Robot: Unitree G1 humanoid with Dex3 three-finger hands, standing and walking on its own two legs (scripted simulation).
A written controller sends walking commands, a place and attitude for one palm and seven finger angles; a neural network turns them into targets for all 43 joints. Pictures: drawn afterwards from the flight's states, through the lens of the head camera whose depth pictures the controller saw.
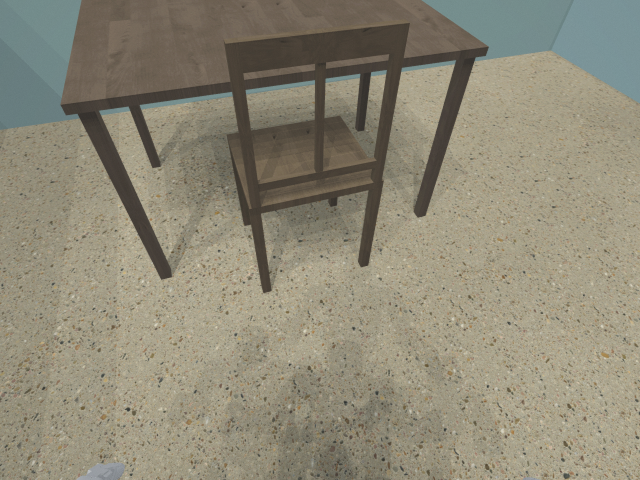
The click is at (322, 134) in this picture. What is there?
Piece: chair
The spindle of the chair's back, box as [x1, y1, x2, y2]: [314, 63, 325, 172]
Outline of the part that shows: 325,63 315,64 314,169 316,172 322,170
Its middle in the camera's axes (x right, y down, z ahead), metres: -0.01 -0.30 +1.00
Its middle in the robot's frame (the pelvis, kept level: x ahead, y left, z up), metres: +0.95 +0.06 -0.08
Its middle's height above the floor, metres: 0.69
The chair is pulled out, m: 0.00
